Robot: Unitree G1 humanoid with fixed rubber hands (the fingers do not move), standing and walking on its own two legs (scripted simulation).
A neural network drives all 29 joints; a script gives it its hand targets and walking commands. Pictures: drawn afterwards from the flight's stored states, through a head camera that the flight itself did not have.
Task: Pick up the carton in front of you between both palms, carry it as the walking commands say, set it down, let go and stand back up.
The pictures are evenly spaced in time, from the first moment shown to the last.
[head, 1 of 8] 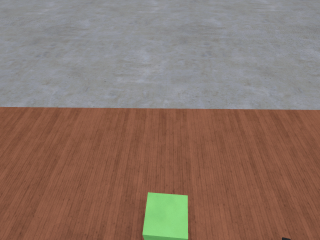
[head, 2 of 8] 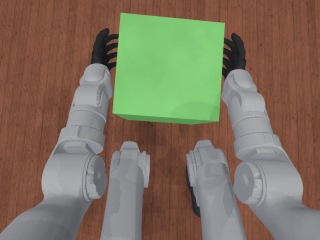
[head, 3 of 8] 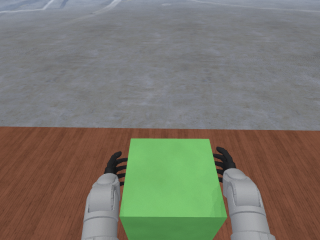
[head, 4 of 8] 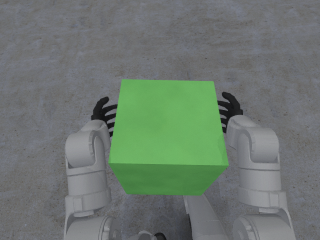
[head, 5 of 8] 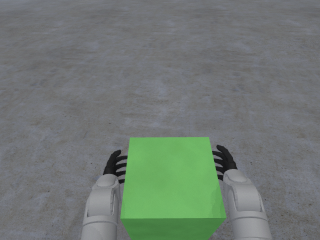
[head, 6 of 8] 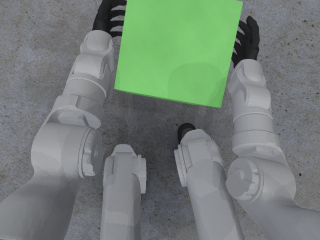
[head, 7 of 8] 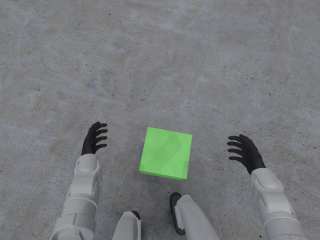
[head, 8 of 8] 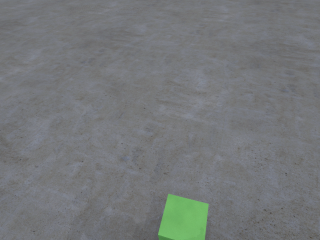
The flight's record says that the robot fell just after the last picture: no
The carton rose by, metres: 0.68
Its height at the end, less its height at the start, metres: -0.11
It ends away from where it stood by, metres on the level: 3.08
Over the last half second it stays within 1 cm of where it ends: yes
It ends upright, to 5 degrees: yes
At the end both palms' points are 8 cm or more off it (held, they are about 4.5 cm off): yes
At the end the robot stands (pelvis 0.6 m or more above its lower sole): yes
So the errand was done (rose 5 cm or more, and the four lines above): yes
